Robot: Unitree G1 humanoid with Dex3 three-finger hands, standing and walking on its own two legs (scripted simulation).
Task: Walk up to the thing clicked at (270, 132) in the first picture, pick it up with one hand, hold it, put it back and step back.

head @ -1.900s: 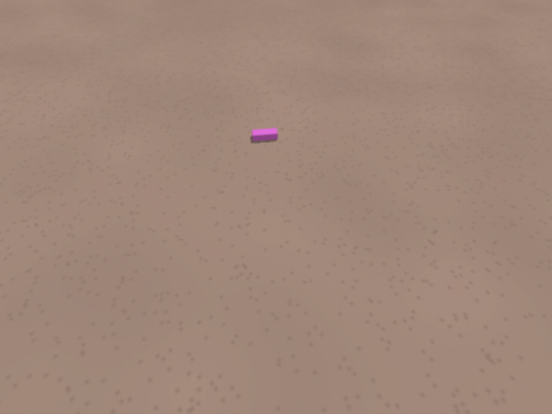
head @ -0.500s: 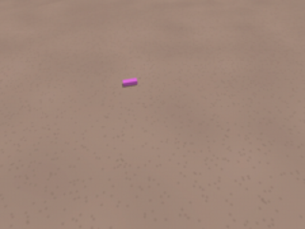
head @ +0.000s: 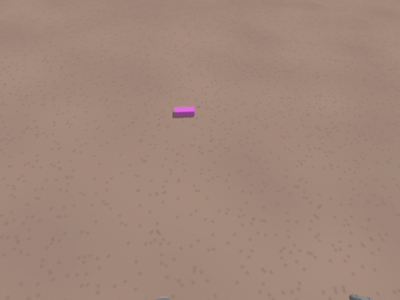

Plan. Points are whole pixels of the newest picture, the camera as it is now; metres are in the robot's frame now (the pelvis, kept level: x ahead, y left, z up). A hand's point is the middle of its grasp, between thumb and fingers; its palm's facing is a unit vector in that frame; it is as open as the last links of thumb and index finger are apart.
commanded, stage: walk up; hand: left
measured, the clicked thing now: (184, 111) +1.49 +0.21 -0.73
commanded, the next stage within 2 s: none
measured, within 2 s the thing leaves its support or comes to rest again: neither
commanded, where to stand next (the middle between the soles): +1.02 -0.03 m, yaw -3 degrees
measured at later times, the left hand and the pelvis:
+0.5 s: hand (126, 201) +0.37 +0.23 -0.10, palm faces -0.06 -0.91 -0.41, open 7.4 cm; pelvis +0.25 -0.04 +0.00, yaw -2 degrees
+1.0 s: hand (127, 159) +0.54 +0.28 -0.14, palm faces -0.10 -0.94 -0.34, open 7.4 cm; pelvis +0.48 +0.00 +0.01, yaw -3 degrees
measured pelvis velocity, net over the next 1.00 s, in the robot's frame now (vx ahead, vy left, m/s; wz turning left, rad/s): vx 0.48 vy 0.00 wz -0.05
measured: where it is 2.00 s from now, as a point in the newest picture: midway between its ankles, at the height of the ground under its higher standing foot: (213, 181)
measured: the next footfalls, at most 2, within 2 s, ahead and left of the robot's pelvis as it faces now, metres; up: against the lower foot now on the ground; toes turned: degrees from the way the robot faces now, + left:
right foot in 0.38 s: +0.36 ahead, -0.16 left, +0.00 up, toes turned -8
left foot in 0.80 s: +0.56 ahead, +0.11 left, +0.00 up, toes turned +4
